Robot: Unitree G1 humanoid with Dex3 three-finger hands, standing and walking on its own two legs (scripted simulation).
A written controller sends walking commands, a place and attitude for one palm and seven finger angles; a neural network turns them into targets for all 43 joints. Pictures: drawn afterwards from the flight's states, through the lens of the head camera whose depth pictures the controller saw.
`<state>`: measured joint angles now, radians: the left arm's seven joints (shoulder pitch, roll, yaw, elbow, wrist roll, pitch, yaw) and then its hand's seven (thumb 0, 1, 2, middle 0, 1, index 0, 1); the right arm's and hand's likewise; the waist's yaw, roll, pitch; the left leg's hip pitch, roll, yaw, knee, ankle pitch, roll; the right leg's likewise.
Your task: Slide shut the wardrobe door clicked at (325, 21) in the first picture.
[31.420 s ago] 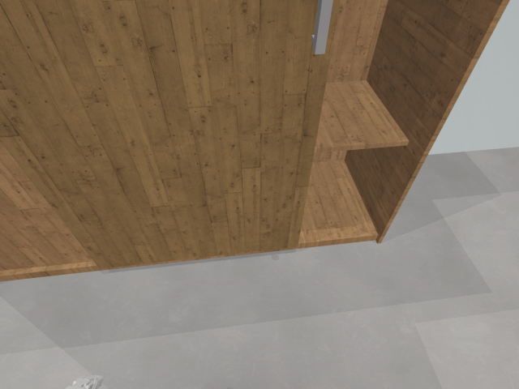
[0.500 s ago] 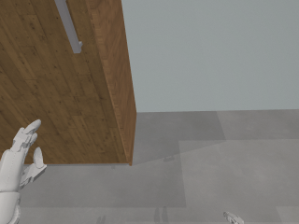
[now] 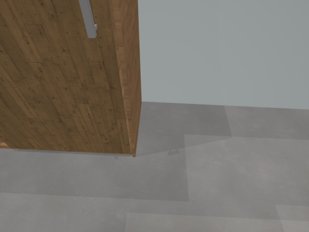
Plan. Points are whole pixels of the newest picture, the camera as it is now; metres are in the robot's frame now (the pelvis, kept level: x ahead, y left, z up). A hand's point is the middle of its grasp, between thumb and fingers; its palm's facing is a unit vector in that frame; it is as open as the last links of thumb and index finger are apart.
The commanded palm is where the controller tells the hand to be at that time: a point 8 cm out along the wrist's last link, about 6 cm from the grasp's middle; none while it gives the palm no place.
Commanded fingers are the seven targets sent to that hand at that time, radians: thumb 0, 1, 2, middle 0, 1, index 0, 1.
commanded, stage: let the arm hang, fingers relaxed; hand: left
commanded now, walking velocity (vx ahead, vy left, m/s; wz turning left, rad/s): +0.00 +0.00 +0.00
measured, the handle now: (87, 4) +0.67 +0.26 +0.25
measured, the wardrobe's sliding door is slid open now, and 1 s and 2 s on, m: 0.02 0.02 0.02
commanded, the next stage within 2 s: look to check the result in 0.52 s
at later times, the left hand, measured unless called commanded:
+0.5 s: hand out of the picture +0.09 +0.24 -0.15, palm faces -0.05 -0.95 -0.30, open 7.4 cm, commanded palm none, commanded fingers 0.00 0.90 0.90 -0.20 -0.30 -0.20 -0.30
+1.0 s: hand out of the picture +0.07 +0.25 -0.15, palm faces -0.05 -0.94 -0.34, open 7.4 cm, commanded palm none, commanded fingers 0.00 0.90 0.90 -0.20 -0.30 -0.20 -0.30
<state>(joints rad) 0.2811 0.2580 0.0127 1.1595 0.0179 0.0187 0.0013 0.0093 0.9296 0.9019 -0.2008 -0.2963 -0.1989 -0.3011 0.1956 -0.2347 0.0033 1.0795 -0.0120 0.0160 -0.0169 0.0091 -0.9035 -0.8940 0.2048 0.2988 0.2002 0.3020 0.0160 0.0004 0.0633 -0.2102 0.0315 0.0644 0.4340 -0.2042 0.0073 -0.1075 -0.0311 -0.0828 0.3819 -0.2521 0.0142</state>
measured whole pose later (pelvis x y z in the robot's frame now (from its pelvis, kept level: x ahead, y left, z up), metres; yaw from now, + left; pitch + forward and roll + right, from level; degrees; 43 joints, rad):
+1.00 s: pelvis +0.00 +0.01 +0.01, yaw -1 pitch -1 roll +0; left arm 0.13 0.34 0.00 1.15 0.02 -0.02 0.00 0.01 0.91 0.90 -0.20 -0.30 -0.20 -0.30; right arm 0.08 -0.33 0.00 1.13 -0.01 0.00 0.01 0.01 -0.90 -0.89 0.21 0.30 0.20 0.30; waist 0.00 0.01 0.05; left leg -0.14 0.01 0.09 0.31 -0.15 0.02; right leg -0.06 -0.04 -0.06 0.29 -0.20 0.03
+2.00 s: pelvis +0.02 -0.01 +0.01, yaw -1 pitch -1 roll +0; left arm 0.12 0.33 0.00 1.14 0.02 -0.02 0.00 0.01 0.91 0.90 -0.20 -0.30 -0.20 -0.30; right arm 0.10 -0.33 0.00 1.14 -0.01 0.00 0.00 0.01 -0.90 -0.89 0.21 0.30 0.20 0.30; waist -0.01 0.01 0.04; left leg -0.10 0.03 0.09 0.28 -0.15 -0.01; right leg -0.03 -0.02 -0.06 0.26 -0.21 0.00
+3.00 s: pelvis +0.02 -0.01 +0.01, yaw -2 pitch -2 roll +0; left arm 0.11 0.33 0.00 1.14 0.02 -0.02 0.00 0.01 0.91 0.90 -0.20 -0.30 -0.20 -0.30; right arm 0.09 -0.33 0.00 1.14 -0.01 -0.01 0.00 0.01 -0.90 -0.89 0.21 0.30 0.20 0.30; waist -0.01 0.00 0.05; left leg -0.10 0.03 0.09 0.27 -0.15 -0.01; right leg -0.02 -0.02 -0.06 0.26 -0.21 0.00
